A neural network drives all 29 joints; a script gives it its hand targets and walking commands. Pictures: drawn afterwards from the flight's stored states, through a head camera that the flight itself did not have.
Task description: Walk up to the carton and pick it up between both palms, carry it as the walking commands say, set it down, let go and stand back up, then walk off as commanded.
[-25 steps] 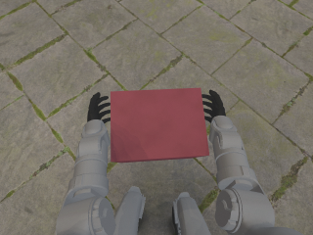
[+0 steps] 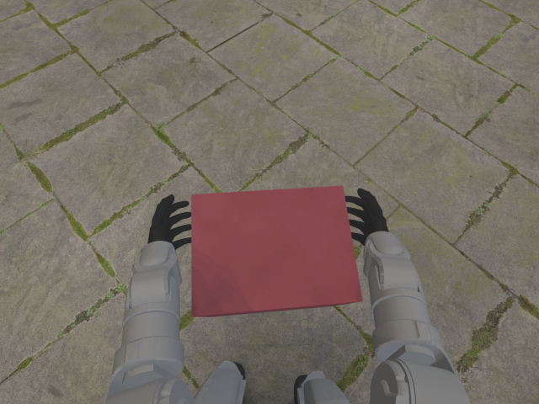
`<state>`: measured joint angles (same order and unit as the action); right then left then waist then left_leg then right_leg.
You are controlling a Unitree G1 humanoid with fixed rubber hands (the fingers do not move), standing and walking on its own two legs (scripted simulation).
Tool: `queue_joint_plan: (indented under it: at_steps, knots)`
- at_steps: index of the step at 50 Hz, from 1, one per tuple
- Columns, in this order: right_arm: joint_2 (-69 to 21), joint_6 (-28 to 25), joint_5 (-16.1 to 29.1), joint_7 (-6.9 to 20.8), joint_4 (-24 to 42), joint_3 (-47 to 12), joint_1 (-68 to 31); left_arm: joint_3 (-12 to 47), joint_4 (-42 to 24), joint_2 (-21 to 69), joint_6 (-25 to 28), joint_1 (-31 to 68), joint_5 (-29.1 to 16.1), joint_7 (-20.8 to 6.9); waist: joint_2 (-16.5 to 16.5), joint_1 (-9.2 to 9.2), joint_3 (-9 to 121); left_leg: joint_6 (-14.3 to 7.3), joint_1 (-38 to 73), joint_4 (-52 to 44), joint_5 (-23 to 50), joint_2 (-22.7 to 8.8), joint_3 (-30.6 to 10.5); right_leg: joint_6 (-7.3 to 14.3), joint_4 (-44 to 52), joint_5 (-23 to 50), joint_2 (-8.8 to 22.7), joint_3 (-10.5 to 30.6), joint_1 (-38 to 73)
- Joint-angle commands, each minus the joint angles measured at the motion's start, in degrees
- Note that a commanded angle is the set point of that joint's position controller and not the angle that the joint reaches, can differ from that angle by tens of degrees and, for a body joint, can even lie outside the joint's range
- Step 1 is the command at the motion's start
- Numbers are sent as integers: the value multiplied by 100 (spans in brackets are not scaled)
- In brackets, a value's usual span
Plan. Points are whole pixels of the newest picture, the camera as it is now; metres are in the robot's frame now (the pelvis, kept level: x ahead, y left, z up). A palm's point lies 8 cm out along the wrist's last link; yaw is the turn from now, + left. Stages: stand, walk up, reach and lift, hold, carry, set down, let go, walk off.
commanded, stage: reach and lift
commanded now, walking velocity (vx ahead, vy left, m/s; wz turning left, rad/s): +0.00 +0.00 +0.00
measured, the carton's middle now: (270, 257) +0.35 +0.02 -0.12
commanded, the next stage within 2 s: none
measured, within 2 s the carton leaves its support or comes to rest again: neither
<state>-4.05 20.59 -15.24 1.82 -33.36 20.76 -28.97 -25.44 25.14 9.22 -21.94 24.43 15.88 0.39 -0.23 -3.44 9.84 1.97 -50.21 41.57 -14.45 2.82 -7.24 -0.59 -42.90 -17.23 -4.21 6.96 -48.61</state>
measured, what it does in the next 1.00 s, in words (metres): stands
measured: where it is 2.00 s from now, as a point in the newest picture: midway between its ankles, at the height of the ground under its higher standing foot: outside the picture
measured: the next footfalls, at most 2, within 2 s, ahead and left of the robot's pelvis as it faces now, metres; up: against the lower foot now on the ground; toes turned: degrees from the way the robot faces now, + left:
none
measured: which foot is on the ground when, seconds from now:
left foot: down 0.00-1.00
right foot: down 0.00-1.00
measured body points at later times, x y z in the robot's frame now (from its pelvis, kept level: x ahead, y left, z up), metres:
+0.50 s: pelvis +0.01 +0.00 +0.04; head +0.05 +0.00 +0.48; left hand +0.32 +0.19 +0.03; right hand +0.36 -0.14 +0.02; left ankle +0.04 +0.13 -0.70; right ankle +0.02 -0.12 -0.70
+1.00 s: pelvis +0.02 -0.01 +0.05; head -0.03 -0.01 +0.49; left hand +0.30 +0.19 +0.09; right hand +0.34 -0.15 +0.08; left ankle +0.04 +0.13 -0.70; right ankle +0.02 -0.12 -0.70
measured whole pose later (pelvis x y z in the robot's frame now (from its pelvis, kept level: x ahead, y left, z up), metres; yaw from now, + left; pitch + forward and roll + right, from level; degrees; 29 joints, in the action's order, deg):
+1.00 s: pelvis +0.02 -0.01 +0.05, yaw +0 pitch -5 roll +0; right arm -7.0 39.1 -16.4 1.8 -18.9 14.0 -16.2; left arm -17.3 12.6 8.3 -41.5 13.5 16.2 0.4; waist 0.1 -3.8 3.0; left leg 1.8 -4.4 17.8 -8.9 0.7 -7.3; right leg 1.0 -19.4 -11.5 -3.1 6.9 -3.0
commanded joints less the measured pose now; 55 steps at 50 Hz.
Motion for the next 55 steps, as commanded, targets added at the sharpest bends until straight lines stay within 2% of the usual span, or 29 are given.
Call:
queue_joint_plan:
  at_steps: [1, 11, 21, 31, 41, 47, 55]
  knots:
    - [-5519, -143, 944, 1721, -19, -3155, -2766, 3568, 263, 5238, -13, 2912, -971, -1767, -110, -32, 3232, -50, 2627, -392, 1938, 305, 572, 61, 670, 1802, -233, -473, 1711]
    - [-5450, 12, 957, 1734, 252, -3290, -2409, 3782, -55, 5192, -197, 2538, -991, -1736, -82, -52, 2755, -22, 3413, -1009, 2084, 269, 552, 53, 1305, 1903, -221, -430, 2465]
    - [-5388, 315, 1039, 1691, 503, -3426, -2189, 3845, -200, 5167, -525, 2284, -1114, -1700, -24, -53, 2097, 23, 4049, -1567, 1924, 247, 529, 62, 1833, 1682, -211, -386, 3167]
    - [-5464, 738, 1172, 1702, 764, -3549, -2115, 3929, -411, 5203, -979, 2252, -1302, -1675, 17, -58, 1418, 45, 4624, -1999, 1734, 229, 515, 90, 2260, 1419, -186, -343, 3711]
    - [-5521, 1278, 1438, 1696, 1325, -3845, -1990, 4186, -978, 5068, -1516, 2145, -1560, -1663, 14, -100, 874, -11, 5147, -2274, 1734, 222, 516, 82, 2555, 1430, -117, -291, 4207]
    - [-5550, 1611, 1500, 1649, 1683, -3937, -1840, 4332, -1309, 5026, -1811, 2091, -1663, -1677, -34, -37, 630, -47, 5304, -2416, 1718, 240, 502, 54, 2728, 1519, -100, -248, 4467]
    - [-5400, 1857, 1370, 1611, 1786, -3696, -1776, 4147, -1244, 4935, -2003, 2062, -1556, -1724, 1, 118, 194, -55, 5154, -2531, 1334, 276, 490, 56, 2884, 1287, -80, -234, 4516]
